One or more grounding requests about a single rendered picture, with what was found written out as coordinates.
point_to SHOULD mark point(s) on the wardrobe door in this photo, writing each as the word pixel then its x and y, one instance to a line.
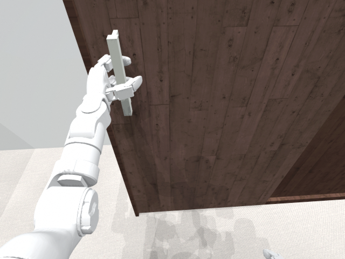
pixel 320 169
pixel 232 93

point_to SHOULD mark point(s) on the left robot upper arm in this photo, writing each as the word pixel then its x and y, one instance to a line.
pixel 64 215

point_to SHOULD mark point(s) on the handle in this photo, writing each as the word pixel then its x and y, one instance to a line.
pixel 118 67

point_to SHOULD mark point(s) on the robot left hand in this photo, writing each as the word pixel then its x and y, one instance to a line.
pixel 98 80

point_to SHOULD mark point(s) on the robot left forearm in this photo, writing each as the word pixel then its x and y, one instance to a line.
pixel 78 165

